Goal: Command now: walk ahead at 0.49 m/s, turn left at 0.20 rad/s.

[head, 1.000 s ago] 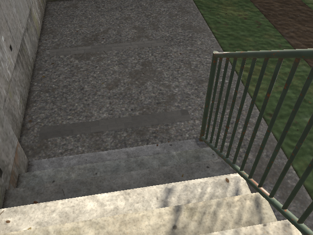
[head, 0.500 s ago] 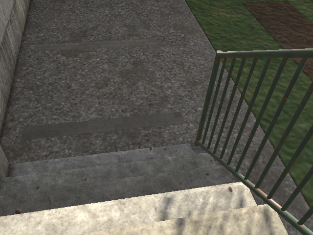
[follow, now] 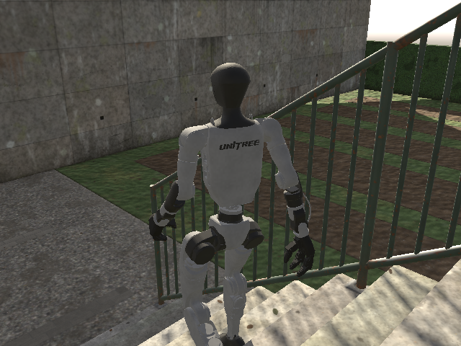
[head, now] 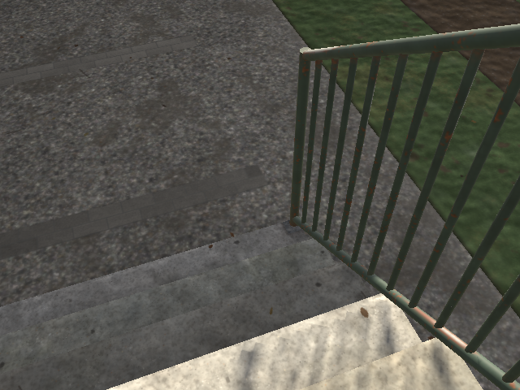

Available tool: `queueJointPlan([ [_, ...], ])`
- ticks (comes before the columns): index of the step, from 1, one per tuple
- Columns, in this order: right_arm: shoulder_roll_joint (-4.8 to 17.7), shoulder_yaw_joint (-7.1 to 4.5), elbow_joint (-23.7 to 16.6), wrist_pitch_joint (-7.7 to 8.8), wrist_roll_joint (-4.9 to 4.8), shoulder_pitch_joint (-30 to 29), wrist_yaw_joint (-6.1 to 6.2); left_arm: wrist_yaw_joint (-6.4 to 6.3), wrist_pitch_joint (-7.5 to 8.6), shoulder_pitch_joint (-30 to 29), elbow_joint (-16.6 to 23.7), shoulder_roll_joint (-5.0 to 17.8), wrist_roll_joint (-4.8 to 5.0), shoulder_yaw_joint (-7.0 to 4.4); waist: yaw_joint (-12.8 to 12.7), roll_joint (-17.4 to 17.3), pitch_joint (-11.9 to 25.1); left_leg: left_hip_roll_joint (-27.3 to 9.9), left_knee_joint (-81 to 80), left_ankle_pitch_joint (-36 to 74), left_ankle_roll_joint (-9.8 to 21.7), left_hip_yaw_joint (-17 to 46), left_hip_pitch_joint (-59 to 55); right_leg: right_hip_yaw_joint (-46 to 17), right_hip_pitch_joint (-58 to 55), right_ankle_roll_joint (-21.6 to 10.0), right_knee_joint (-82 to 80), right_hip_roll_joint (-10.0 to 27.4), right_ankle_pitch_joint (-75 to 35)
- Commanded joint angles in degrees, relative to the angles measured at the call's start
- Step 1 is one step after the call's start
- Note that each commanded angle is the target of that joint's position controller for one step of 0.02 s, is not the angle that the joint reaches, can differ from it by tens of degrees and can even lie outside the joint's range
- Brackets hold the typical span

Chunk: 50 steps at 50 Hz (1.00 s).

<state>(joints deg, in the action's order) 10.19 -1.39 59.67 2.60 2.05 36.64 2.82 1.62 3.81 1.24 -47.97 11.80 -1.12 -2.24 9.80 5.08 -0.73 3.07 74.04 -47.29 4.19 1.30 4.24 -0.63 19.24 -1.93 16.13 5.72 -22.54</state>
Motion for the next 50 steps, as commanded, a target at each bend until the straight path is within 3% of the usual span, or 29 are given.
queueJointPlan([
  [1, 2.54, -1.68, -0.68, -0.50, -4.16, 11.57, 0.08, -0.35, -0.23, 30.37, -6.54, 11.50, -1.13, -2.60, -7.78, 8.76, 16.04, 2.41, 41.50, -10.69, 1.32, 4.58, 42.64, -5.87, -58.30, -2.67, 30.51, 15.11, -49.23],
  [2, 5.43, -0.96, -2.47, 0.27, -4.51, 10.40, 0.61, 0.54, -1.23, 30.88, -6.50, 12.43, 1.01, -3.37, -10.98, 9.51, 24.00, -1.54, 44.70, -5.88, 1.46, 4.48, 49.98, -10.37, -60.94, -5.48, 31.88, 18.82, -42.11],
  [3, 6.35, -0.98, -4.74, -0.03, -4.54, 3.49, 0.94, 0.23, -1.62, 30.04, -5.80, 11.74, 1.56, -3.30, -13.73, 8.33, 24.55, -2.86, 44.49, -0.29, 0.33, 3.31, 54.32, -15.41, -53.68, -10.68, 22.73, 22.14, -15.62],
  [4, 6.43, -1.16, -4.77, -1.30, -2.00, -3.44, 0.64, -0.51, -1.32, 25.63, -4.55, 7.63, 0.55, -2.15, -13.29, 1.87, 16.77, -4.22, 37.43, 8.28, -0.65, 0.47, 53.45, -15.51, -38.01, -12.41, 13.21, 19.37, 8.54],
  [5, 6.07, -1.40, -6.39, -2.40, -0.03, -8.25, 0.16, -1.18, -0.96, 23.94, -3.91, 7.75, 0.16, -1.96, -12.49, 2.78, 10.37, -4.71, 37.93, 13.62, -0.30, 0.06, 50.70, -15.61, -26.05, -14.49, 9.88, 20.21, 10.04],
  [6, 5.89, -1.90, -5.80, -3.64, 0.48, -8.25, -0.04, -1.12, -0.72, 24.76, -4.59, 7.17, -0.73, -1.45, -10.34, 1.57, 5.55, -5.89, 32.21, 16.74, -0.37, 1.98, 46.01, -15.12, -14.65, -15.30, 11.04, 20.65, 2.73],
  [7, 5.21, -2.24, -6.58, -4.21, 1.02, -12.01, -0.10, -0.94, 0.00, 22.23, -4.67, 4.08, -0.99, -0.45, -8.74, -2.08, -0.25, -5.97, 21.37, 27.09, -0.27, 5.26, 46.22, -8.57, -6.47, -11.29, 12.31, 16.32, 1.86],
  [9, 2.34, -2.51, -6.34, -4.70, 0.15, -12.75, -1.43, -1.86, 0.63, 19.54, -4.37, 3.43, 0.32, 0.23, -5.60, 0.98, -3.18, -4.38, 1.31, 42.97, -1.48, 3.36, 38.82, -1.54, 5.10, -7.58, 11.90, 12.10, -0.89],
  [11, 1.98, -2.62, -4.15, -5.44, 1.19, -9.16, -1.69, -2.26, 0.78, 21.21, -5.01, 7.30, 0.31, -0.44, -3.78, 4.39, 3.36, -2.53, 4.30, 49.79, -1.04, -0.66, 34.38, -1.07, 2.64, -9.03, 16.10, 12.92, -13.19],
  [12, 2.97, -2.92, -4.60, -5.80, 0.74, -10.39, -1.47, -2.17, 0.41, 21.75, -4.54, 6.68, 0.77, -0.10, -3.66, 3.60, 4.44, -2.29, 5.13, 50.45, -0.60, 0.00, 35.48, -1.08, 1.14, -8.82, 17.51, 13.57, -13.59],
  [13, 4.61, -3.60, -7.57, -5.58, 1.32, -17.22, -1.74, -2.70, 0.69, 22.57, -4.72, 4.18, 1.67, 0.24, -5.13, 2.50, 2.65, -3.22, -1.42, 57.85, 0.45, 3.31, 41.44, 0.49, -2.93, -6.69, 17.86, 11.29, 0.78],
  [15, 3.77, -3.42, -10.61, -5.34, 1.53, -25.16, -1.90, -3.60, 0.03, 25.88, -5.50, 2.90, 1.60, 1.00, -7.66, 2.19, -0.09, -3.14, -5.53, 61.73, 1.68, 4.75, 47.20, -1.24, -6.30, -5.85, 20.24, 12.23, 9.37],
  [19, 3.72, -2.61, -15.38, -4.68, 1.16, -33.25, -3.22, -5.19, -1.04, 25.88, -3.81, 5.49, 0.41, 0.99, -10.10, -2.97, -2.36, -2.17, -23.94, 75.99, -0.76, 2.20, 39.31, 1.41, -2.24, -4.74, 26.18, 11.29, 28.30],
  [21, 3.51, -2.12, -17.17, -3.78, -0.35, -38.87, -4.50, -5.54, -1.70, 26.68, -3.71, 6.34, 0.38, 0.53, -12.70, -3.14, -6.35, -2.54, -35.10, 79.44, -2.27, -1.60, 31.96, 4.25, 1.85, -3.70, 27.13, 10.22, 39.64],
  [23, 3.48, -1.97, -17.22, -3.20, -1.76, -38.94, -5.68, -5.97, -2.49, 27.16, -4.90, 6.61, 0.10, -0.22, -13.77, -1.89, -9.35, -4.47, -42.14, 79.40, -2.24, -2.10, 25.06, 5.07, 3.95, -3.95, 29.95, 9.95, 40.04],
  [25, 4.74, -2.11, -16.65, -2.70, -1.54, -37.87, -5.99, -6.20, -3.37, 28.85, -5.65, 7.48, -0.22, -0.96, -15.18, -2.76, -10.68, -6.10, -50.18, 72.68, -1.27, -2.50, 23.91, 3.72, -0.58, -5.32, 34.71, 10.76, 34.43],
  [27, 6.77, -3.04, -13.79, -1.91, -1.42, -30.58, -5.16, -5.84, -3.99, 29.36, -6.17, 9.02, -0.78, -1.71, -12.76, -4.58, -7.55, -5.85, -56.01, 64.28, 0.62, -3.47, 17.01, 3.83, -3.62, -6.92, 47.51, 10.70, 30.04],
  [28, 8.34, -4.07, -10.11, -1.40, -1.49, -19.09, -4.56, -5.81, -4.13, 26.61, -5.32, 9.81, -1.03, -1.96, -7.23, -3.82, -1.23, -5.75, -59.44, 63.16, 1.86, -3.11, 5.40, 4.27, -1.94, -7.50, 60.05, 9.56, 29.71],
  [29, 11.02, -5.24, -6.78, -1.55, -0.25, -12.50, -3.91, -5.43, -3.74, 27.88, -5.50, 8.46, -0.97, -2.09, -5.72, -10.08, 3.39, -4.49, -54.21, 63.49, 1.25, -3.57, -8.84, 9.53, 6.16, -6.07, 76.80, 3.94, 41.68],
  [30, 14.78, -5.15, -7.74, -1.06, 0.72, -11.00, -4.77, -4.88, -3.55, 30.53, -3.70, 3.97, 0.84, -1.49, -7.85, -19.87, 6.41, -14.56, -32.16, 116.31, 5.20, 4.63, -25.90, 14.89, 30.40, -2.35, 106.37, -3.96, 80.03],
  [31, 17.63, -5.55, -9.52, -2.19, -2.73, -9.38, -5.61, -4.44, -4.32, 26.00, 1.57, 4.12, 1.95, -0.83, -5.05, -18.49, 16.28, -22.63, -31.11, 123.20, 13.05, 18.04, -32.60, 7.90, 42.03, -0.76, 114.83, -5.27, 79.43],
  [32, 17.86, -5.74, -10.97, -3.27, -4.85, -11.58, -4.87, -4.39, -4.80, 19.60, 5.03, 5.67, 0.77, -0.86, -3.99, -14.59, 19.33, -27.01, -40.33, 99.56, 17.57, 26.20, -28.71, 5.12, 47.35, 0.28, 114.31, -5.63, 73.67],
  [33, 17.03, -5.20, -12.21, -4.01, -4.42, -14.47, -3.30, -4.67, -5.06, 15.42, 7.27, 4.89, -0.57, -0.38, -4.73, -14.43, 17.59, -28.69, -48.24, 70.12, 20.01, 31.65, -22.47, 2.10, 50.15, 1.36, 110.03, -5.41, 67.05],
  [34, 13.39, -3.60, -13.58, -4.50, -2.52, -18.97, -2.26, -5.23, -5.84, 12.54, 6.59, 5.60, -1.76, -0.07, -6.90, -8.71, 10.43, -25.74, -51.71, 48.68, 17.98, 28.90, -9.69, -1.03, 48.43, 1.20, 105.20, -3.83, 56.13],
  [36, 10.33, -1.44, -15.12, -4.29, -1.13, -22.61, -1.48, -5.77, -8.73, 11.42, 6.45, 4.90, -2.46, 0.07, -9.70, -7.57, 6.68, -21.68, -52.26, 42.82, 14.24, 26.89, 8.05, -0.49, 41.86, 2.16, 106.15, -5.86, 48.93],
  [37, 9.35, -0.03, -14.97, -3.62, -0.94, -23.44, -1.26, -5.71, -9.22, 11.32, 7.23, 4.71, -1.54, 0.16, -11.78, -5.74, 5.22, -16.17, -51.21, 37.56, 10.26, 21.50, 14.69, -2.29, 40.97, 3.86, 100.49, -6.00, 39.29],
  [38, 9.47, 0.59, -15.31, -3.06, -0.84, -24.14, -1.07, -5.72, -9.68, 11.28, 7.12, 3.19, -1.12, 0.43, -12.23, -7.54, 5.35, -14.22, -50.09, 38.93, 8.64, 21.20, 18.69, -1.42, 40.27, 5.16, 103.78, -7.60, 37.86],
  [41, 7.71, 2.89, -15.30, -2.49, -1.97, -21.03, -0.03, -4.98, -10.63, 4.75, 10.99, 0.35, -0.39, 1.79, -10.49, -8.95, 3.97, -11.34, -48.67, 29.25, 7.15, 22.19, 21.04, -1.80, 46.37, 8.59, 103.14, -10.75, 35.77],
  [50, 7.13, 3.80, -16.95, -2.56, -1.06, -14.86, 1.11, -3.59, -11.49, -2.71, 14.97, 1.49, -0.45, 1.57, -5.80, -10.79, 2.73, -12.53, -52.17, 19.15, 8.78, 28.24, 10.07, -6.74, 49.45, 10.81, 101.52, -15.32, 42.37],
])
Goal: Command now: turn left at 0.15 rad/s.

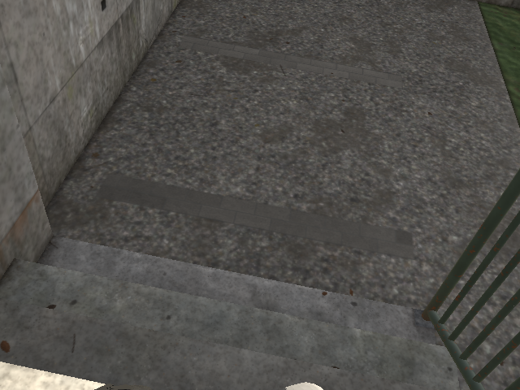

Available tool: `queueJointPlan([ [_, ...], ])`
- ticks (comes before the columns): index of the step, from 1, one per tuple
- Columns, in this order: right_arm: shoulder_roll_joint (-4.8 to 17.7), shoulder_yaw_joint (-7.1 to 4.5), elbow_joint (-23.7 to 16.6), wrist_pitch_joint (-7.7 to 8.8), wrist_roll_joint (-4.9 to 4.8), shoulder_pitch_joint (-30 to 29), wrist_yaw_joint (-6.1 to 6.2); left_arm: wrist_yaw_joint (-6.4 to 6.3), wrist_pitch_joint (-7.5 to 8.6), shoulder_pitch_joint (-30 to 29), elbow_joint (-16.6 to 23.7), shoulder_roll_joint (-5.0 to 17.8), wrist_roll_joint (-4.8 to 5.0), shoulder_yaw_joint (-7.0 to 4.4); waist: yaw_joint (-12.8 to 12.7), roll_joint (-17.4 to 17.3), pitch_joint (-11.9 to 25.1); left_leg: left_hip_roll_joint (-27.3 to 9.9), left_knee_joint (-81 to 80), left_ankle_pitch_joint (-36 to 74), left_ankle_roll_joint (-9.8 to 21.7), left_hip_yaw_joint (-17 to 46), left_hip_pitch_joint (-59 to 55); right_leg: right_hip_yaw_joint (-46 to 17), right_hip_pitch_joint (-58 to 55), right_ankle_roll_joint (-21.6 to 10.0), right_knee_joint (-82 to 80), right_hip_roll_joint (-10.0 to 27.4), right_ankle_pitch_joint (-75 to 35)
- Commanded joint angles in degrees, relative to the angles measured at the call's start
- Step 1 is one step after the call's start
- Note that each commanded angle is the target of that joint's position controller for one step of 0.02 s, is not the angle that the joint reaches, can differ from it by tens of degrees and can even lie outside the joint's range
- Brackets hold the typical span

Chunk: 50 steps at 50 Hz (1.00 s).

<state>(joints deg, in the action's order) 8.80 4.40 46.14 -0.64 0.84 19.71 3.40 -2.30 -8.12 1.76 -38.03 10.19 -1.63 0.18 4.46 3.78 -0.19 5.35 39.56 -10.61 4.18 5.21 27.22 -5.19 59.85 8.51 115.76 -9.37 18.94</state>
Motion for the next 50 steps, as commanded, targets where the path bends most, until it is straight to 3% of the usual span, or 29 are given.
queueJointPlan([
  [1, 8.47, -2.06, -3.88, 0.73, 0.19, 2.10, 0.63, 0.51, 0.39, -3.81, 5.46, 3.19, 0.18, -0.84, -0.29, -9.46, 2.32, -15.03, -17.89, -17.28, 9.77, 24.39, -13.29, -2.18, 7.78, 0.32, 1.85, -0.43, 1.46],
  [9, 10.06, -3.74, -7.29, 1.65, 0.79, 2.65, 1.03, 0.77, 0.48, -5.56, 9.32, 5.70, 0.96, -1.14, 1.41, -9.08, 4.67, -16.66, -19.70, -7.89, 14.86, 23.54, -15.44, 0.13, -2.36, -1.27, 0.14, 1.09, 5.34],
  [12, 12.86, -5.15, -7.76, 2.36, 0.97, 1.86, 0.93, 0.60, 1.10, -1.00, 9.52, 6.83, 1.66, -1.41, 1.14, -14.82, 8.76, -19.26, -22.13, -3.95, 15.76, 23.61, -17.17, 0.40, -9.24, -2.58, 6.43, 3.57, 13.27],
  [15, 13.45, -6.37, -9.83, 3.37, 0.04, -1.45, 1.17, 0.28, 1.63, -4.09, 13.91, 9.30, 1.43, -1.17, 0.97, -12.19, 8.41, -19.78, -20.12, -4.67, 12.68, 22.51, -15.63, -3.24, -11.60, -3.76, -0.24, 8.10, 20.39],
  [16, 14.06, -5.89, -10.96, 2.76, 0.37, -4.50, 0.42, 1.36, 2.11, 0.96, 13.40, 7.87, 2.57, -0.53, -2.79, -9.09, 10.21, -17.28, -25.15, -6.33, 10.22, 15.88, -6.18, 3.99, -26.19, -5.86, -15.56, 7.95, 28.07],
  [17, 16.75, -7.42, -13.56, 2.08, -1.42, -13.66, -0.25, 2.91, 2.17, 9.89, 12.33, 8.19, 2.45, 0.12, -9.54, -12.25, 9.50, -13.78, -29.10, -10.35, 5.32, 8.25, 10.38, 5.83, -48.72, -9.02, -34.34, 8.21, 31.58],
  [18, 18.87, -9.46, -13.11, 1.08, -2.62, -19.45, 0.02, 3.49, 1.99, 28.81, 6.25, 9.63, 1.83, -0.38, -19.12, -11.29, 5.48, -9.34, -20.55, -25.88, 2.31, 2.51, 24.26, 11.41, -65.82, -10.13, -47.09, 2.63, 36.62],
  [19, 15.69, -9.64, -17.26, 1.10, -1.63, -34.72, 0.20, 3.23, 3.37, 50.30, -2.23, 13.86, 3.10, -1.39, -33.92, 10.33, -13.45, -1.19, 12.02, -37.86, -0.19, 0.11, 48.99, -10.46, -65.45, -10.88, -71.49, 8.39, 38.98],
  [20, 11.17, -7.70, -24.19, 3.57, 1.07, -43.36, -1.55, 1.10, 6.88, 52.67, -3.99, 25.21, 4.32, -4.33, -35.31, 26.91, -29.50, 7.70, 25.45, -46.17, -1.01, 10.78, 75.36, -60.93, -52.74, -13.75, -100.59, 19.68, 42.75],
  [21, 5.34, -6.67, -21.81, 6.48, 1.92, -36.38, -2.06, -1.60, 8.67, 40.45, -2.52, 22.52, 2.85, -2.71, -23.42, 15.18, -31.04, 5.91, 27.02, -30.65, -2.52, 23.63, 72.38, -74.20, -43.05, -16.50, -106.64, 24.20, 38.44],
  [23, 4.26, -6.89, -11.82, 6.37, 0.40, -16.29, -2.46, -2.03, 8.36, 11.92, 1.05, 16.54, -3.06, -1.89, -3.23, 12.29, -16.01, 6.03, 27.72, -11.19, -4.42, 18.59, 43.38, -48.45, -28.28, -14.15, -91.65, 19.68, 20.92],
  [24, 7.08, -7.97, -8.43, 4.71, 0.27, -10.21, -2.85, -1.01, 8.12, 4.30, 1.20, 12.36, -3.40, -1.33, 2.92, 6.47, -8.68, 5.68, 31.42, 3.29, -5.14, 12.00, 22.45, -33.52, -15.08, -14.73, -83.02, 15.83, 25.45],
  [25, 10.65, -9.64, -4.49, 2.60, -0.24, -3.32, -3.78, 0.53, 8.39, 0.26, 1.66, 11.50, -2.38, -1.90, 7.22, 0.59, 0.25, 6.85, 34.63, 20.51, -5.65, 4.24, -0.79, -19.17, -4.62, -14.82, -79.00, 13.33, 29.74],
  [26, 12.28, -10.36, -2.14, 0.71, -0.67, -0.34, -4.98, 1.31, 8.44, 1.54, 0.97, 12.37, -0.39, -2.49, 7.18, 0.10, 6.50, 4.60, 38.50, 27.25, -6.48, 2.76, -7.48, -15.52, -8.52, -15.38, -78.55, 15.63, 26.83],
  [28, 10.12, -8.45, -4.15, -1.58, 0.11, -8.53, -6.45, 2.24, 7.90, 10.01, -1.23, 12.19, 0.88, -2.25, 1.08, -2.57, 0.35, 2.31, 33.59, 22.01, -4.94, 1.73, 5.46, -13.90, -23.53, -14.62, -80.74, 15.41, 23.05],
  [30, 7.73, -6.85, -7.10, -1.49, 2.08, -19.36, -7.43, 1.77, 7.86, 22.18, -5.45, 11.46, -0.13, -2.19, -5.98, -6.68, -5.45, 1.55, 20.05, 22.09, -2.34, -2.43, 14.22, -11.75, -36.84, -14.21, -82.04, 12.72, 19.67],
  [34, 4.39, -5.07, -9.62, 0.82, 1.28, -29.17, -7.39, 0.09, 8.96, 34.25, -11.14, 10.80, -1.66, -2.88, -15.75, 0.17, -1.02, 0.21, -10.73, 34.47, -2.78, -6.88, 10.76, -7.34, -56.94, -16.35, -76.60, 10.27, 8.44],
  [38, 4.15, -5.26, -6.42, 1.66, -0.26, -22.42, -5.42, -0.72, 8.32, 35.47, -12.97, 9.34, -1.47, -3.08, -14.95, -0.09, -0.59, -3.58, -24.00, 37.91, -1.93, -4.83, -1.94, -6.87, -54.97, -17.10, -63.72, 9.68, -2.49],
  [40, 4.09, -5.58, -3.91, 1.20, 0.55, -18.71, -4.67, -0.11, 8.12, 37.27, -14.32, 8.17, 0.12, -3.17, -14.77, -3.47, -2.77, -4.74, -30.94, 37.62, -1.93, -6.44, -13.26, -6.81, -46.31, -17.48, -55.51, 8.14, -2.63],
  [41, 4.58, -6.12, -1.58, 0.66, 0.99, -13.02, -4.18, -0.04, 7.85, 34.88, -14.38, 9.33, 0.96, -3.59, -11.12, -5.72, -4.49, -6.33, -34.16, 36.49, -1.06, -5.37, -23.44, -5.40, -36.29, -16.72, -47.44, 6.70, 0.35],
  [42, 6.25, -7.10, 0.55, 0.04, 1.65, -4.42, -4.01, 0.88, 7.89, 31.18, -13.57, 10.93, 1.84, -4.39, -4.78, -10.83, -1.92, -10.45, -31.00, 36.25, 2.63, -1.26, -38.11, -1.02, -22.66, -15.64, -31.07, 2.90, 17.41],
  [43, 8.65, -7.33, 1.35, 0.46, 0.84, 4.58, -4.41, 1.48, 8.40, 27.48, -11.02, 13.61, 2.51, -5.34, 0.57, -9.22, 4.05, -17.04, -18.54, 43.76, 6.07, 3.96, -51.76, 1.38, -10.11, -14.89, -16.42, 1.83, 28.37],
  [44, 12.98, -8.28, 2.56, 1.71, 0.01, 8.88, -5.00, 1.04, 9.91, 31.32, -9.08, 10.73, 3.33, -4.39, -2.59, -12.94, 9.66, -26.64, -5.02, 53.99, 9.21, 6.99, -62.43, -4.06, -0.51, -12.89, -15.95, 5.89, 27.32],
  [45, 10.88, -8.42, 3.44, 2.15, -1.70, 10.12, -4.57, 0.62, 10.38, 33.39, -10.75, 10.96, 1.65, -3.59, -1.91, -11.81, 11.56, -28.71, -3.69, 49.20, 11.21, 6.60, -63.43, -4.86, 5.02, -12.54, -18.03, 8.57, 24.70],
  [46, 12.72, -9.88, 4.42, 3.18, -2.16, 8.17, -3.09, 0.16, 10.07, 32.97, -11.21, 12.99, -1.05, -3.79, -2.27, -12.51, 11.09, -32.73, -3.14, 30.51, 20.17, 16.42, -58.09, -7.40, 8.18, -10.39, -21.58, 9.74, 21.01],
  [47, 7.55, -8.03, 1.11, 3.52, -0.90, -5.03, -1.17, 0.17, 9.49, 28.41, -10.32, 13.28, -0.46, -4.57, -8.09, -7.10, 4.49, -30.27, -14.10, 24.71, 18.34, 14.07, -36.03, -10.90, -1.24, -8.37, -43.61, 12.89, 3.00],
  [48, 3.31, -5.75, 1.12, 3.50, -0.49, -7.99, -1.31, 0.66, 8.75, 25.07, -12.28, 12.75, -1.62, -4.81, -8.61, -2.37, 0.11, -25.66, -15.49, 34.72, 17.43, 8.85, -18.24, -7.09, -17.27, -7.35, -55.09, 13.14, -3.26],
  [49, 3.34, -5.15, 3.46, 3.82, 0.21, -5.45, -1.89, 0.99, 7.97, 28.98, -15.71, 9.26, -1.95, -3.72, -9.45, -4.70, 0.41, -21.58, -11.64, 50.45, 14.98, 4.26, -7.11, -1.54, -32.71, -7.86, -59.39, 12.91, -6.53],
  [50, 5.19, -5.33, 4.13, 4.50, 0.41, -5.65, -2.43, 1.41, 7.08, 35.99, -19.62, 8.54, -1.59, -3.78, -11.94, -5.84, 3.05, -18.89, -8.89, 49.52, 12.64, 0.05, 0.32, 2.75, -44.05, -9.27, -54.25, 10.76, -15.48],
])
Over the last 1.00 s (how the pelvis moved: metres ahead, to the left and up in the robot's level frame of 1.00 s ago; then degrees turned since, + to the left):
0.26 0.00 -0.25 25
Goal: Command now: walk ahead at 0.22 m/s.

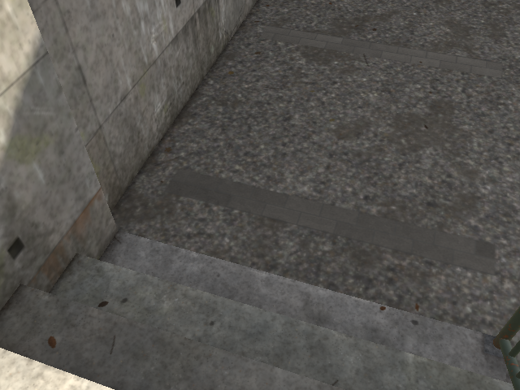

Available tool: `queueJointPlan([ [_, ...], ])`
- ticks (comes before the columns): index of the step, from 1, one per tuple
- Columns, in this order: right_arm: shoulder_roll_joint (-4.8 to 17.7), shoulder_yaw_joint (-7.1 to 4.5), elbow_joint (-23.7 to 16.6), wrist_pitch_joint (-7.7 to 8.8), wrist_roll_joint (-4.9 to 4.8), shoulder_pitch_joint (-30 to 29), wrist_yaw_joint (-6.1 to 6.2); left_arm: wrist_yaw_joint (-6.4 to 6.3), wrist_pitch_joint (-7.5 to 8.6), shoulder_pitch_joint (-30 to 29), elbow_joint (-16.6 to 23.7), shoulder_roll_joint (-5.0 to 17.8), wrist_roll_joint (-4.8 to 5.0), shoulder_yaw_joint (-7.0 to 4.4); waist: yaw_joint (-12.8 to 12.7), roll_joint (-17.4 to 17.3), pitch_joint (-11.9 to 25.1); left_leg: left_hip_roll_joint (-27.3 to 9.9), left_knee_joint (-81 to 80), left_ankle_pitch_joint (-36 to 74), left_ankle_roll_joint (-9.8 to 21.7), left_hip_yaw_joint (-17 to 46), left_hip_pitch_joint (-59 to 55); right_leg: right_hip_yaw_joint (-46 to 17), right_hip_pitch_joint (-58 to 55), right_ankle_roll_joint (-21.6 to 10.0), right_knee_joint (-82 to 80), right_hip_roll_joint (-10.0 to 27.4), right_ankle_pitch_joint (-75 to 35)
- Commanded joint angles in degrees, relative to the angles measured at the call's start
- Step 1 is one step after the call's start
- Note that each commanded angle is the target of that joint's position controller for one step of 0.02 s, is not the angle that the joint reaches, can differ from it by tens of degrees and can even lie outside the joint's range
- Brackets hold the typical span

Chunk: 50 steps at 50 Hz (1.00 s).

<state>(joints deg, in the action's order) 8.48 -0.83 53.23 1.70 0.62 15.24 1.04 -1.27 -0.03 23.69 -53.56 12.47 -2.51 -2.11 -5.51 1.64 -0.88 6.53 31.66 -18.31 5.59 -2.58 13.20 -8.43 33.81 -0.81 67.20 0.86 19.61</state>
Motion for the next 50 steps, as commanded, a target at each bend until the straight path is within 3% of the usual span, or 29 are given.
queueJointPlan([
  [1, 5.88, -0.08, -3.50, 2.26, -0.55, -3.42, -0.61, 0.68, -1.38, 16.58, -5.69, 5.24, 0.27, -1.38, -3.69, -6.00, 3.38, -16.94, -0.12, 49.65, 8.80, 5.20, 21.81, 8.16, -25.42, -0.69, -5.64, -0.96, -17.47],
  [2, 6.77, -1.12, -0.64, 2.88, -1.37, 1.43, -0.70, 0.90, -0.90, 9.47, -3.86, 8.00, 0.52, -2.61, -0.44, -7.55, -0.27, -14.31, 4.67, 29.55, 7.84, 7.71, 14.80, 3.44, -12.03, -1.90, -7.86, 1.18, -30.54],
  [3, 6.35, -0.84, 0.71, 2.76, -1.49, 5.25, -0.29, 0.48, -0.37, 0.98, -0.83, 8.97, 0.68, -2.81, 3.29, -7.84, -1.94, -14.60, 6.72, 20.86, 7.97, 11.55, 6.91, 2.96, -0.34, -2.11, -10.37, 1.25, -28.34],
  [4, 6.69, -0.86, 2.05, 2.53, -1.17, 9.01, -0.15, 0.22, 0.18, -5.12, 1.40, 7.95, 0.30, -2.48, 6.12, -8.91, -3.37, -16.40, 8.93, 17.76, 8.79, 15.61, 1.63, 1.83, 7.87, -2.03, -12.65, 2.10, -26.03],
  [6, 5.01, -0.14, 2.72, 2.12, -1.22, 8.83, 0.73, 1.22, 1.13, -7.74, 2.21, 4.67, -0.18, -1.11, 5.25, -4.98, -3.18, -13.56, 14.02, 2.81, 5.26, 12.94, 10.84, 2.36, -2.52, -1.11, -28.27, 2.84, -42.83],
  [7, 4.86, 0.30, 2.21, 1.79, -0.59, 7.44, 1.40, 1.88, 1.23, -7.87, 1.85, 3.22, 0.72, -0.86, 4.90, -4.44, -3.68, -12.96, 14.56, -2.20, 4.11, 11.88, 16.20, 2.78, -9.18, -0.73, -33.44, 2.44, -45.91],
  [9, 7.21, -0.26, 1.90, 0.66, 0.81, 7.92, 2.19, 2.82, 0.97, -7.17, 1.33, 2.07, 2.63, -0.39, 6.00, -5.20, -5.41, -12.93, 17.31, -3.07, 4.28, 11.65, 17.66, 4.07, -16.91, -0.47, -44.16, 3.45, -44.98],
  [10, 7.80, -0.31, 2.02, -0.17, 0.72, 10.00, 2.33, 3.00, 0.65, -5.15, 1.10, 2.90, 3.18, -0.65, 6.38, -4.85, -6.04, -12.30, 20.65, 0.66, 4.14, 10.93, 19.56, 6.59, -23.03, -0.22, -47.33, 3.15, -44.48],
  [12, 8.22, -0.69, 1.74, -1.69, 0.77, 10.80, 2.14, 3.40, 0.00, 6.03, -3.22, 5.78, 3.06, -2.00, 2.89, -2.68, -3.69, -9.04, 32.24, -1.23, 3.71, 9.75, 21.81, 8.36, -36.55, -0.38, -49.49, 3.70, -38.78],
  [13, 6.82, -0.58, 2.40, -2.11, 1.16, 12.70, 1.87, 3.49, 0.22, 12.96, -5.96, 7.73, 3.21, -2.57, -0.34, 3.82, -0.24, -4.87, 48.35, -15.62, 2.40, 6.70, 23.74, 6.83, -43.15, -0.44, -49.38, 5.77, -43.20],
  [14, 3.40, -0.90, 2.95, -2.14, -0.05, 17.46, 1.33, 4.14, 0.68, 18.46, -7.10, 9.98, 2.77, -2.17, 0.40, 13.11, 5.25, 2.97, 78.79, -43.92, -0.21, 2.64, 34.65, 2.08, -51.28, -1.52, -31.20, 12.31, -70.53],
  [15, 3.41, -1.02, 2.11, -2.42, -2.52, 21.18, 1.68, 4.79, 0.35, 17.82, -7.42, 10.65, 3.54, -1.33, 3.94, 14.85, 6.83, 0.66, 91.21, -43.05, -0.64, 3.20, 43.06, -3.59, -50.67, -1.31, -26.00, 17.64, -70.34],
  [16, 4.86, -1.09, 1.43, -2.62, -2.03, 18.93, 2.08, 4.46, -0.17, 17.51, -6.81, 11.98, 4.68, -1.82, 2.88, 12.96, 6.78, 0.58, 95.98, -36.35, -0.80, 4.36, 47.91, -8.81, -47.15, -2.28, -32.48, 19.91, -53.22],
  [17, 6.26, -0.99, -1.57, -2.75, -1.01, 11.49, 2.43, 2.70, -0.20, 14.74, -5.89, 15.02, 4.57, -2.29, 0.66, 16.25, 5.79, 0.24, 98.01, -28.59, -2.31, 3.69, 55.12, -19.33, -43.61, -9.97, -44.81, 24.43, -22.95],
  [18, 9.45, -1.56, -2.62, -4.29, 1.27, 1.81, 2.14, 1.13, -1.10, 8.99, -4.44, 10.16, 4.50, -0.76, -0.26, 8.49, -1.05, -0.94, 94.71, -19.93, -3.15, 4.96, 57.50, -17.58, -35.03, -6.12, -50.90, 18.77, 1.62],
  [19, 7.61, -0.92, -4.67, -5.19, 1.09, -0.44, 1.90, 0.00, -1.04, 3.76, -2.37, 11.51, 2.31, -0.19, 1.34, 11.50, -2.15, -1.47, 94.37, -12.19, -4.29, 7.16, 51.06, -17.75, -23.24, -10.23, -52.83, 20.36, 3.37],
  [20, 6.54, -0.43, -5.32, -5.93, 0.99, -2.24, 1.84, -0.12, -1.15, 0.96, -1.92, 9.43, 1.35, 0.73, 3.55, 8.52, -5.25, -1.22, 95.13, -10.48, -4.95, 7.59, 48.94, -15.74, -15.60, -12.12, -52.13, 19.11, 0.91],
  [21, 5.48, -0.03, -5.51, -6.59, 0.69, -2.03, 1.87, 0.00, -0.99, -0.17, -1.59, 7.26, 1.60, 1.97, 5.27, 5.30, -6.70, -0.17, 94.96, -10.06, -5.46, 8.43, 45.52, -12.33, -9.07, -12.77, -51.38, 17.26, -2.17],
  [22, 4.96, 0.08, -5.20, -6.99, 0.79, -1.64, 2.03, 0.12, -0.80, -0.31, -1.43, 7.24, 1.38, 2.02, 5.80, 4.04, -6.06, 1.53, 98.23, -11.22, -5.90, 6.81, 45.41, -10.52, -7.96, -12.67, -50.81, 15.49, -5.75],
  [23, 5.71, -0.26, -6.85, -6.24, 0.73, -2.04, 1.75, -0.26, 0.11, -2.44, -0.78, 6.01, 1.73, 2.88, 7.56, 0.35, -8.20, 2.59, 94.62, -4.12, -7.21, 10.02, 48.99, -6.96, -7.40, -12.07, -45.70, 12.36, -10.50],
  [26, 4.36, 0.00, -8.63, -6.71, 1.00, -3.36, 2.32, -0.49, 0.62, -0.33, -0.92, 7.60, 1.42, 3.11, 6.93, 0.24, -1.67, 4.62, 100.99, -3.33, -9.38, 9.60, 52.59, -7.00, -12.80, -10.75, -41.81, 11.70, -19.49],
  [29, 4.48, 0.16, -12.31, -8.09, 1.30, -8.99, 3.53, -1.07, 0.46, 0.17, 0.79, 7.44, 1.99, 3.51, 4.74, -0.11, -1.15, 4.18, 104.27, -3.30, -10.88, 9.69, 56.58, -8.30, -16.30, -10.71, -42.32, 11.57, -17.52],
  [35, 4.83, 0.61, -18.84, -9.03, 0.76, -16.35, 3.52, -2.37, -0.12, 3.46, 3.23, 7.60, 0.92, 3.67, 0.34, 1.68, 1.05, 3.72, 106.69, -9.72, -11.32, 10.27, 60.43, -11.29, -25.96, -13.84, -42.05, 12.39, -19.00],
  [39, 3.76, 1.11, -22.67, -8.90, -0.07, -18.35, 3.33, -2.91, 0.10, 3.42, 5.78, 9.03, 0.66, 2.98, -0.60, 2.61, 2.70, 2.98, 110.65, -15.54, -10.68, 11.38, 57.32, -13.30, -27.69, -17.18, -45.98, 15.34, -20.24],
  [41, 4.78, 0.87, -23.59, -8.64, -0.56, -17.99, 3.31, -2.35, 0.03, 2.56, 7.67, 9.52, 0.85, 2.79, -0.42, 0.24, 3.60, 1.86, 106.49, -18.63, -9.02, 9.42, 52.15, -12.48, -26.75, -18.63, -48.56, 15.73, -21.95],
  [45, 4.90, 1.13, -25.88, -8.72, -0.85, -18.17, 2.31, -2.80, 0.12, 1.39, 9.93, 11.22, 0.41, 1.74, -0.55, 2.48, 5.69, -0.13, 97.48, -22.22, -6.93, 6.22, 44.18, -8.03, -28.45, -17.74, -52.08, 14.71, -23.71],
  [47, 4.99, 1.93, -26.97, -8.17, -0.67, -15.42, 0.84, -2.65, -0.04, -2.85, 12.02, 13.01, 0.70, 0.64, 2.43, 4.44, 7.64, -3.28, 80.58, -25.83, -4.24, 1.99, 30.62, -2.72, -23.83, -13.63, -57.65, 12.75, -15.00],
  [48, 4.79, 2.63, -27.29, -8.21, -0.26, -13.31, -0.30, -2.59, -1.04, -3.45, 11.73, 14.48, 1.88, -0.51, 3.90, 8.24, 7.15, -4.26, 67.06, -35.76, -0.68, 2.18, 21.78, -0.44, -19.72, -9.93, -61.80, 11.33, -7.49],
  [50, 5.85, 3.28, -25.12, -8.25, -0.06, -4.83, -2.39, -1.27, -2.33, -3.54, 12.63, 17.40, 4.80, -2.88, 5.56, 15.23, 5.63, -0.20, 54.31, -41.11, 4.92, -1.93, -1.62, 1.52, -4.60, -7.54, -70.45, 11.06, 2.63],
])
Over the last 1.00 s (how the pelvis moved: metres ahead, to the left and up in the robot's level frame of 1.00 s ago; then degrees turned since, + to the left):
0.12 -0.16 0.01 -1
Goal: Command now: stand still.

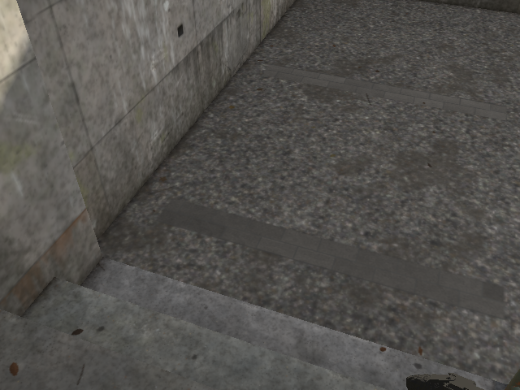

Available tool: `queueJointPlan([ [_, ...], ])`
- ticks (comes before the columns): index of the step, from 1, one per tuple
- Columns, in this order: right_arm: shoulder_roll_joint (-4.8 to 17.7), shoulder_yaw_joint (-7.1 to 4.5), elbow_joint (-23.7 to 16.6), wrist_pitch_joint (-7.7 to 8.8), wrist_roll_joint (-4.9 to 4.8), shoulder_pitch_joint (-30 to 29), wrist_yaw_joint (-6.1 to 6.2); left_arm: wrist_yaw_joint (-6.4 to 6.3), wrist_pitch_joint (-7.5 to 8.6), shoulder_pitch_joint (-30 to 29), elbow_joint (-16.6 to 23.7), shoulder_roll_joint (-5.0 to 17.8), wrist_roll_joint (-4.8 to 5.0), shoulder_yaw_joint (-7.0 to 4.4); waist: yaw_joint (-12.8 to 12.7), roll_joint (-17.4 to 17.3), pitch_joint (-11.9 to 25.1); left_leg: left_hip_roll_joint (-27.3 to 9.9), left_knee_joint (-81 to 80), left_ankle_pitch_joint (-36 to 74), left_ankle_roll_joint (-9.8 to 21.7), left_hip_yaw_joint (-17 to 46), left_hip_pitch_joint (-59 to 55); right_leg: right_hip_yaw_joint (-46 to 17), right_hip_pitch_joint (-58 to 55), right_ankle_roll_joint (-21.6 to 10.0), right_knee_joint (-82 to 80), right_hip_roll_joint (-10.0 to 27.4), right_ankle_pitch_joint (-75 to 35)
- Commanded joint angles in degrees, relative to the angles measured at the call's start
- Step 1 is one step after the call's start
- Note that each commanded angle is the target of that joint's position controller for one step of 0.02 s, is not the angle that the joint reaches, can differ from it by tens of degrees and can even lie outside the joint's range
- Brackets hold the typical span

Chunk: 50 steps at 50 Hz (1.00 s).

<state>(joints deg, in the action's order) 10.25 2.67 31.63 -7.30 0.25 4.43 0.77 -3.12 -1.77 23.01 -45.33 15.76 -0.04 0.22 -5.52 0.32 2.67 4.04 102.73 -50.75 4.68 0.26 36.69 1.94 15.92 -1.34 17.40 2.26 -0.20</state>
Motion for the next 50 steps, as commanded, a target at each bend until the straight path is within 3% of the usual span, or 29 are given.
queueJointPlan([
  [1, 5.25, -0.65, -2.25, 1.19, -1.29, 10.51, -3.03, 0.45, -2.23, 3.56, 2.37, 12.03, 2.76, -5.87, 6.11, 10.10, -2.06, 5.93, -40.02, -16.39, 8.57, -3.33, -23.95, -9.93, 11.15, -4.42, -16.09, 7.95, 40.06],
  [2, 7.94, -1.58, 2.55, 1.95, -1.20, 19.63, -3.36, 0.88, -3.17, -0.50, 4.10, 8.86, 1.01, -6.16, 11.86, -10.85, -11.36, -0.48, -56.29, -7.78, 11.34, 18.62, -28.83, -7.44, 31.50, -2.09, 7.55, 2.38, 50.50],
  [3, 10.91, -2.07, 6.26, 2.88, -1.02, 33.19, -0.19, 3.08, -1.33, -18.87, 12.53, 9.47, -1.81, -7.14, 24.21, -26.20, -19.25, -17.36, -72.16, 3.01, 16.01, 61.77, -31.85, -20.38, 63.10, -0.33, 20.39, -6.49, 55.38],
  [4, 8.04, -0.97, 10.74, 4.43, 0.77, 36.13, 3.12, 4.17, 1.51, -21.10, 11.75, 9.30, -0.37, -7.85, 22.78, -12.01, -21.52, -16.69, -74.37, 17.62, 13.34, 64.52, -27.48, -42.03, 60.97, -1.16, 21.68, -8.19, 41.89],
  [5, 9.93, -1.27, 10.37, 4.45, 2.21, 25.14, 4.52, 4.11, 2.54, -15.67, 11.50, 4.37, 1.47, -6.87, 12.76, -11.09, -17.98, -17.71, -71.77, 28.30, 10.68, 56.16, -24.62, -38.94, 57.35, -0.72, 26.84, -11.88, 34.16],
  [6, 9.29, -1.52, 10.08, 4.97, 2.95, 19.09, 4.37, 3.65, 2.11, -12.26, 8.30, 3.44, 0.68, -6.62, 7.70, -10.52, -12.72, -14.53, -65.66, 38.02, 8.17, 46.30, -18.97, -34.50, 47.65, 0.01, 35.43, -13.47, 27.02],
  [7, 7.80, -1.42, 9.51, 5.75, 2.31, 12.42, 3.37, 3.10, 0.68, -7.54, 5.63, 2.61, -0.67, -6.75, 1.70, -9.46, -8.25, -12.61, -60.29, 43.32, 7.15, 35.87, -9.68, -28.67, 37.22, 1.10, 46.66, -15.38, 19.62],
  [8, 5.91, -1.47, 8.22, 5.99, 1.40, 7.38, 1.84, 2.59, -1.23, -3.31, 2.81, 3.05, -1.57, -7.26, -2.30, -8.00, -4.96, -11.82, -59.34, 44.42, 5.58, 27.53, 0.40, -21.88, 27.44, 2.57, 59.84, -16.80, 13.68],
  [10, 3.88, -1.78, 5.78, 5.60, 0.13, 0.23, 0.09, 2.37, -3.95, -0.98, 1.68, 3.82, -1.06, -7.09, -5.64, -7.13, -3.64, -10.71, -65.52, 33.04, 5.75, 21.34, 10.25, -15.81, 20.75, 3.84, 76.53, -16.54, 9.48],
  [13, 5.95, -2.36, 7.95, 6.34, -0.65, 4.66, 0.82, 2.84, -4.73, -6.34, 3.12, 2.69, -1.87, -5.31, -2.21, 0.04, -6.27, -9.76, -66.72, 35.50, 6.17, 17.21, 4.70, -12.93, 22.99, 2.95, 78.16, -14.82, 5.66],
  [15, 8.04, -2.99, 11.99, 7.42, -0.80, 14.68, 1.84, 2.87, -4.66, -9.24, 3.35, 3.18, -3.23, -5.12, 1.86, 0.05, -4.64, -9.56, -62.92, 45.06, 6.87, 14.19, -7.40, -12.58, 27.07, 3.30, 74.18, -13.94, 3.97],
  [18, 8.56, -3.29, 15.46, 8.13, 0.06, 23.35, 2.15, 2.11, -4.46, -8.41, 0.80, 3.79, -2.71, -5.40, 6.01, -7.18, -0.30, -10.39, -61.53, 64.36, 6.94, 13.39, -24.77, -14.73, 28.46, 4.14, 67.45, -12.04, 8.68],
  [21, 5.73, -1.97, 15.01, 8.07, 1.06, 21.18, 2.23, 1.54, -4.94, -10.08, -0.56, 1.88, -1.18, -4.19, 7.18, -9.10, -0.91, -15.44, -65.36, 87.09, 10.23, 16.35, -26.58, -13.60, 21.83, 3.63, 58.69, -8.99, 19.15],
  [23, 7.81, -2.31, 14.83, 8.12, 1.47, 19.08, 2.23, 1.30, -4.78, -10.22, -1.78, 2.21, -0.53, -3.82, 7.47, -8.72, -0.48, -17.13, -65.84, 90.01, 11.71, 16.91, -25.99, -12.15, 16.45, 2.95, 53.45, -7.24, 23.87],
  [25, 8.94, -2.59, 16.07, 6.57, 1.21, 17.91, 2.40, 2.05, -4.34, -11.65, -1.75, -0.76, 0.60, -1.77, 8.00, -10.40, -3.27, -12.28, -69.93, 81.74, 7.86, 10.75, -25.06, -3.97, 7.80, 3.62, 29.57, -5.90, 38.27],
  [27, 8.72, -2.73, 17.93, 5.59, 0.15, 18.10, 2.07, 1.95, -4.07, -5.54, -4.86, -0.59, 1.35, -1.42, 7.21, -10.67, -3.30, -11.08, -70.14, 81.65, 5.38, 10.48, -21.90, -1.10, -3.94, 2.70, 15.81, -6.02, 25.27],
  [28, 8.23, -2.78, 19.12, 4.99, 0.17, 19.12, 1.89, 1.81, -3.42, -3.77, -5.11, -0.84, 1.63, -1.02, 6.38, -9.59, -2.86, -11.45, -70.79, 79.33, 3.52, 12.54, -24.14, -6.89, -8.09, 1.10, 0.43, -3.39, 18.90],
  [29, 8.18, -3.28, 18.69, 5.71, -0.67, 20.01, 1.45, 1.35, -2.60, -0.86, -7.01, 4.26, 0.53, -2.21, 8.34, 0.27, -2.54, -10.36, -67.40, 72.53, 0.99, 9.79, -19.35, -11.38, -16.81, 0.01, 7.46, 1.80, -11.94],
  [30, 7.02, -2.73, 18.65, 6.08, -1.82, 18.43, 1.23, 1.22, -1.78, -3.10, -7.15, 2.76, 0.43, -1.38, 7.20, 7.80, -1.15, -8.30, -71.07, 55.68, -0.72, 6.33, -18.49, -15.41, -14.81, -5.05, 12.69, 6.44, -38.03],
  [31, 7.01, -2.56, 19.38, 5.84, -1.95, 17.14, 1.21, 1.42, -1.26, -6.70, -6.73, -0.02, 0.30, -0.63, 7.20, 7.65, -1.41, -6.88, -72.21, 44.68, -1.15, 4.79, -20.38, -16.29, -15.03, -5.74, 9.95, 7.96, -35.86],
  [33, 6.82, -2.74, 19.97, 5.41, -1.46, 13.45, 0.38, 1.93, -1.20, -7.65, -6.79, -0.22, 0.05, -0.32, 5.84, 5.02, 0.17, -6.26, -75.24, 42.79, -1.31, 3.89, -26.66, -14.23, -14.46, -3.99, 6.22, 5.39, -19.66],
  [35, 6.60, -2.98, 19.87, 5.11, -0.65, 12.67, -0.37, 1.99, -1.99, -5.21, -7.96, 3.69, 0.22, -1.86, 5.50, 4.75, 0.64, -4.71, -73.40, 36.10, -0.40, 2.01, -24.87, -13.00, -16.27, -5.43, 6.70, 3.29, -3.00],
  [36, 7.02, -3.16, 19.79, 5.08, -0.11, 12.24, -0.65, 2.39, -2.07, -3.09, -8.24, 4.53, 0.61, -2.66, 4.34, 5.15, -0.64, -2.28, -70.07, 28.82, 0.50, -0.65, -21.29, -15.93, -15.30, -7.45, 3.96, 3.90, 14.94],
  [38, 7.37, -3.56, 18.95, 5.00, 0.74, 8.24, -0.99, 3.02, -1.94, -1.09, -8.59, 6.13, -0.15, -3.76, 2.43, 7.03, -8.34, -1.68, -65.42, 22.69, 0.75, -3.70, -11.93, -24.37, -11.10, -11.53, -2.45, 8.61, 37.35],
  [41, 7.29, -4.06, 18.09, 6.06, 0.75, 4.86, -0.95, 2.86, -0.97, 2.21, -9.34, 6.81, -1.58, -4.85, 0.95, 7.37, -13.29, -3.24, -60.81, 20.79, 0.32, -3.06, -5.29, -28.73, -8.87, -14.40, -3.89, 11.13, 39.18],
  [44, 8.89, -5.23, 20.25, 7.30, 0.65, 7.71, -1.33, 2.36, 0.27, 0.51, -9.17, 7.29, -1.97, -5.65, 3.27, 6.67, -11.55, -5.90, -50.11, 29.14, 0.25, 0.81, -2.53, -29.38, -8.80, -15.27, -0.95, 13.20, 29.13],
  [46, 9.52, -5.71, 20.42, 7.58, 1.50, 6.84, -1.60, 2.63, 1.62, -0.05, -9.00, 6.83, -1.78, -5.66, 3.86, 5.79, -10.88, -6.32, -48.69, 29.12, -0.19, 0.69, -3.31, -25.94, -6.94, -14.67, 1.80, 12.57, 24.61],
  [48, 10.06, -6.62, 23.98, 7.40, 1.57, 13.39, -1.79, 2.95, 2.60, -2.75, -8.27, 6.88, -2.27, -5.63, 6.98, 6.24, -8.11, -4.64, -45.32, 32.05, -0.79, -3.86, -16.11, -18.85, 3.76, -12.82, 8.37, 9.11, 22.66],
  [50, 9.79, -7.17, 28.03, 7.38, 1.86, 26.06, -2.29, 3.20, 3.19, -8.22, -7.55, 7.19, -1.86, -5.53, 14.95, 3.88, -6.90, -2.87, -49.91, 32.69, -0.36, -6.83, -35.71, -12.40, 19.49, -8.77, 20.18, 5.42, 24.27],
])
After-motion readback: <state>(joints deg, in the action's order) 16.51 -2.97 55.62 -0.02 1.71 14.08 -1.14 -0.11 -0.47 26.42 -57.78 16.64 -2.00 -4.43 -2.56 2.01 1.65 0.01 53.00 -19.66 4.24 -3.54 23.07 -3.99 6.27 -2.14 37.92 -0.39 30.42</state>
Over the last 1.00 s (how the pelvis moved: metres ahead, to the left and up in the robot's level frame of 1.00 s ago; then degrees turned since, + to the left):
0.06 -0.04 -0.17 2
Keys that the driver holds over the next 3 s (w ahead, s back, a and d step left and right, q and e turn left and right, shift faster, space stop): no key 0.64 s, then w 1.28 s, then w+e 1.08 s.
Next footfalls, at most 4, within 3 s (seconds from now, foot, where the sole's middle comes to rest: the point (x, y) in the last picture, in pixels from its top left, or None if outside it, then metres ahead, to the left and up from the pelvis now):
0.02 left None -0.03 0.11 -0.59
0.56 right None -0.07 -0.09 -0.59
1.02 left None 0.03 0.15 -0.59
1.44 right None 0.24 0.07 -0.78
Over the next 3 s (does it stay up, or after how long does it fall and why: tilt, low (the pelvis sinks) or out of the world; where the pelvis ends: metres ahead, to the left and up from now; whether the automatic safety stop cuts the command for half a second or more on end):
stays up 0.98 0.20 -0.47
